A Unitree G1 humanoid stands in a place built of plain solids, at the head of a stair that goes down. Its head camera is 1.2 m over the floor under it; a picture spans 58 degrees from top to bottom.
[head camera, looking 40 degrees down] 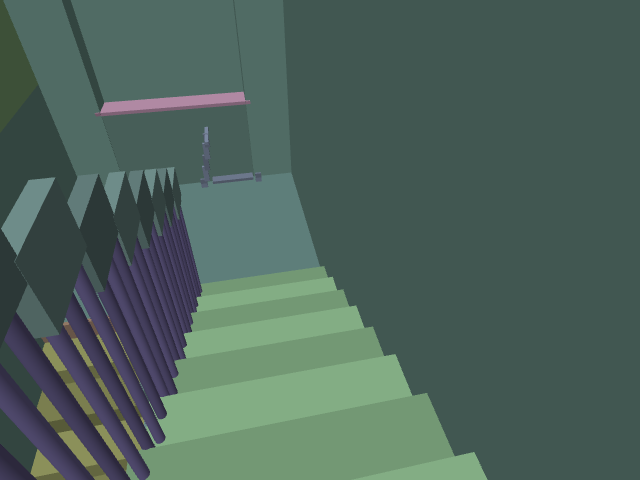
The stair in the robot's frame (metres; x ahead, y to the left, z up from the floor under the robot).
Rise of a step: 0.17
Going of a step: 0.31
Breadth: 1.11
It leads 12 degrees to the left of straight ahead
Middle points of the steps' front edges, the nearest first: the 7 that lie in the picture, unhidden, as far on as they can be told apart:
0.80 0.13 -0.34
1.10 0.19 -0.51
1.40 0.25 -0.69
1.70 0.32 -0.86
2.00 0.38 -1.03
2.30 0.44 -1.20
2.61 0.51 -1.37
